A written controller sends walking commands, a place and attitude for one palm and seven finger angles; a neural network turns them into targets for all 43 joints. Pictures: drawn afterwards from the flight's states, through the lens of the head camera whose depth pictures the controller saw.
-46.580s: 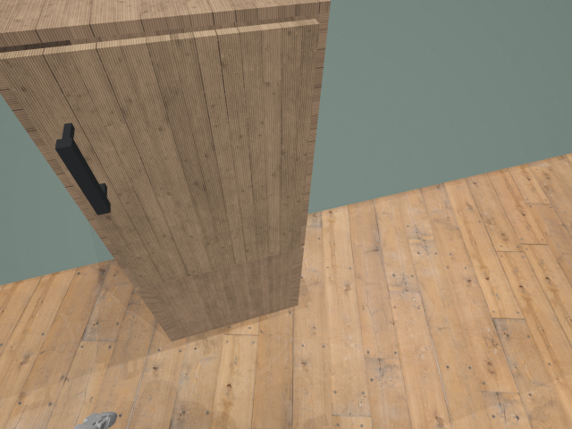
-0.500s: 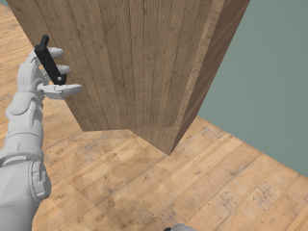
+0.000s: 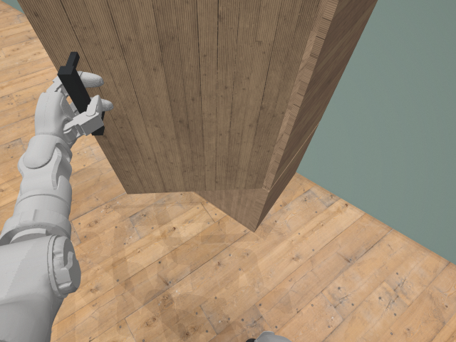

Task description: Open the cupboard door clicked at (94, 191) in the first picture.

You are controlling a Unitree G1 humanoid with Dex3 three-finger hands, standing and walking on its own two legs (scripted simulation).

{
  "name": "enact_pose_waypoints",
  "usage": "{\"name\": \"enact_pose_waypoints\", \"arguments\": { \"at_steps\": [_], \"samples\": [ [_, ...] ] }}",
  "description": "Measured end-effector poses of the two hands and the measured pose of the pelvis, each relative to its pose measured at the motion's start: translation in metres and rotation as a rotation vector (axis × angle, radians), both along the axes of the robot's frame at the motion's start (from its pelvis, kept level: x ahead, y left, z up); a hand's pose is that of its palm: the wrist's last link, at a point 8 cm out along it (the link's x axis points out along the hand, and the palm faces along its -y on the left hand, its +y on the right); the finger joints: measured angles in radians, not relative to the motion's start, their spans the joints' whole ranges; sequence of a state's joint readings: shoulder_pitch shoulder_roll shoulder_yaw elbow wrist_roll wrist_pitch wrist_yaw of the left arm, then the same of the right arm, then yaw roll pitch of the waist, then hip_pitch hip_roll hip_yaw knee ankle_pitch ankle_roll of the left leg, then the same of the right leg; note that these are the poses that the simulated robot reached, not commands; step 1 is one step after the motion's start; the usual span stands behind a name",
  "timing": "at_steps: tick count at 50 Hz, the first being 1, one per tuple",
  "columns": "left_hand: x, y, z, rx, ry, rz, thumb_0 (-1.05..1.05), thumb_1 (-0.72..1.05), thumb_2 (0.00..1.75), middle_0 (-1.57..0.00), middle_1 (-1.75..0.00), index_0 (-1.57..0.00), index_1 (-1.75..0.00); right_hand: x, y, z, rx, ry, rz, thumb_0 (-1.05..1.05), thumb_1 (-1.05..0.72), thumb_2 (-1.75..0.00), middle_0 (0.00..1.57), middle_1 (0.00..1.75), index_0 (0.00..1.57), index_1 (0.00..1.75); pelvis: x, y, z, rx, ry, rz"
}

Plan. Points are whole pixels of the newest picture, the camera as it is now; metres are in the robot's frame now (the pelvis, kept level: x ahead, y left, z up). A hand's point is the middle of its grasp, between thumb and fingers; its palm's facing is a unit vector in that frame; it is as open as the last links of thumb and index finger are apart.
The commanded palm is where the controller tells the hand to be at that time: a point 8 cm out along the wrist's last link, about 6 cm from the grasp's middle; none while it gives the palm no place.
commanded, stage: pull the door open along its arc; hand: left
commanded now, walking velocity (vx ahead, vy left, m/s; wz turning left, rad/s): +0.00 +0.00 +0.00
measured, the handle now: (86, 96) +0.52 +0.23 +0.11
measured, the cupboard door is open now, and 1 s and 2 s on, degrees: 40 75 80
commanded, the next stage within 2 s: open thumb and fingers to let go in 1.12 s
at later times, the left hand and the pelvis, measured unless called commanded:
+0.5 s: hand (101, 168) +0.37 +0.18 +0.11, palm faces +0.00 -1.00 +0.01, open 5.8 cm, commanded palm +0.31 +0.25 +0.11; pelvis +0.01 +0.00 +0.01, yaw -2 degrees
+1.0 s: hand (151, 229) +0.27 +0.10 +0.11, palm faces +0.42 -0.91 +0.00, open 5.6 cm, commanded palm +0.20 +0.14 +0.11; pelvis +0.00 -0.04 +0.02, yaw +1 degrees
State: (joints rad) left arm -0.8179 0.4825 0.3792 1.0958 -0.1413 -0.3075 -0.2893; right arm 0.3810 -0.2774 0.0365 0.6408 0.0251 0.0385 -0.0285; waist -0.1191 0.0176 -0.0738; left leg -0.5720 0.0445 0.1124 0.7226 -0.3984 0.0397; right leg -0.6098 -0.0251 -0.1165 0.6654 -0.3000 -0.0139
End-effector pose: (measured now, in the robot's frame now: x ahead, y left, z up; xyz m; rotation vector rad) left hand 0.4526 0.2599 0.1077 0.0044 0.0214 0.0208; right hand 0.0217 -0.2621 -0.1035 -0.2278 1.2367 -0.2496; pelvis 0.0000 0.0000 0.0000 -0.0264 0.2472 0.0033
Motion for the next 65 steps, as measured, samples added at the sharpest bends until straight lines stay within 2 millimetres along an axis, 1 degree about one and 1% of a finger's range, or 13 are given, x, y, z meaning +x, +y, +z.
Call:
{"name": "enact_pose_waypoints", "arguments": {
  "at_steps": [9,16,20,24,29,32,35,38,42,48,55,60,65],
  "samples": [
    [-0.006,-0.001,0.0,0.005,-0.003,0.002,0.01,0.78,0.83,-0.37,-1.34,-0.38,-1.35,-0.006,-0.004,0.002,0.001,-0.002,-0.025,0.0,-0.91,-0.9,0.2,0.3,0.2,0.29,0.002,-0.002,0.002,0.001,-0.006,-0.013],
    [-0.034,-0.005,-0.001,0.005,-0.025,-0.012,0.01,0.77,0.8,-0.38,-1.35,-0.37,-1.35,0.01,-0.003,0.006,0.025,-0.066,-0.035,0.0,-0.91,-0.9,0.2,0.3,0.2,0.29,0.007,-0.003,0.006,0.005,-0.035,-0.027],
    [-0.062,-0.012,-0.002,0.003,-0.039,-0.028,0.01,0.76,0.77,-0.39,-1.35,-0.36,-1.35,0.034,0.0,0.01,0.045,-0.152,-0.018,0.01,-0.91,-0.9,0.2,0.3,0.2,0.29,0.01,-0.003,0.009,0.007,-0.062,-0.031],
    [-0.096,-0.023,-0.002,-0.001,-0.047,-0.043,0.01,0.74,0.75,-0.39,-1.35,-0.37,-1.35,0.066,0.005,0.017,0.067,-0.264,0.016,0.01,-0.91,-0.9,0.2,0.3,0.2,0.29,0.01,-0.004,0.012,0.011,-0.094,-0.034],
    [-0.137,-0.044,-0.003,-0.063,-0.05,0.104,0.02,0.69,0.73,-0.4,-1.35,-0.38,-1.35,0.113,0.015,0.029,0.103,-0.406,0.084,0.01,-0.91,-0.9,0.2,0.3,0.2,0.29,0.006,-0.007,0.014,0.017,-0.132,-0.027],
    [-0.159,-0.058,-0.002,-0.041,-0.043,0.175,0.01,0.69,0.72,-0.4,-1.35,-0.39,-1.35,0.137,0.022,0.037,0.127,-0.474,0.135,0.01,-0.91,-0.9,0.2,0.3,0.2,0.29,0.003,-0.011,0.015,0.023,-0.15,-0.02],
    [-0.176,-0.071,0.0,-0.013,-0.029,0.224,0.0,0.68,0.72,-0.4,-1.35,-0.39,-1.35,0.155,0.029,0.043,0.145,-0.517,0.175,0.01,-0.91,-0.9,0.2,0.3,0.2,0.29,0.0,-0.015,0.015,0.027,-0.171,-0.012],
    [-0.189,-0.083,0.001,-0.019,-0.013,0.272,0.0,0.68,0.73,-0.4,-1.35,-0.4,-1.35,0.165,0.033,0.047,0.154,-0.536,0.204,0.01,-0.91,-0.9,0.2,0.3,0.2,0.29,-0.002,-0.021,0.016,0.029,-0.192,-0.002],
    [-0.202,-0.097,0.002,-0.034,0.001,0.342,0.01,0.69,0.74,-0.4,-1.35,-0.4,-1.35,0.169,0.034,0.048,0.157,-0.536,0.226,0.01,-0.91,-0.9,0.2,0.3,0.2,0.29,-0.003,-0.029,0.016,0.031,-0.215,0.007],
    [-0.219,-0.117,0.004,-0.013,0.013,0.409,0.03,0.72,0.76,-0.39,-1.34,-0.4,-1.35,0.161,0.025,0.041,0.155,-0.499,0.232,0.01,-0.91,-0.9,0.2,0.3,0.2,0.3,-0.002,-0.038,0.016,0.035,-0.236,0.015],
    [-0.244,-0.142,0.005,-0.014,0.017,0.412,0.03,0.73,0.75,-0.37,-1.34,-0.4,-1.35,0.147,0.008,0.03,0.142,-0.449,0.219,0.01,-0.91,-0.9,0.2,0.3,0.2,0.29,-0.001,-0.045,0.015,0.039,-0.249,0.021],
    [-0.261,-0.161,0.005,-0.022,0.015,0.399,0.03,0.72,0.74,-0.36,-1.34,-0.4,-1.35,0.144,0.0,0.027,0.136,-0.45,0.226,0.01,-0.91,-0.9,0.2,0.3,0.2,0.29,-0.003,-0.049,0.013,0.042,-0.255,0.029],
    [-0.264,-0.167,0.004,0.007,-0.011,0.397,0.03,0.7,0.76,-0.38,-1.34,-0.39,-1.35,0.148,0.002,0.028,0.131,-0.466,0.251,0.01,-0.91,-0.9,0.2,0.3,0.2,0.29,-0.01,-0.052,0.011,0.043,-0.261,0.039]
  ]
}}
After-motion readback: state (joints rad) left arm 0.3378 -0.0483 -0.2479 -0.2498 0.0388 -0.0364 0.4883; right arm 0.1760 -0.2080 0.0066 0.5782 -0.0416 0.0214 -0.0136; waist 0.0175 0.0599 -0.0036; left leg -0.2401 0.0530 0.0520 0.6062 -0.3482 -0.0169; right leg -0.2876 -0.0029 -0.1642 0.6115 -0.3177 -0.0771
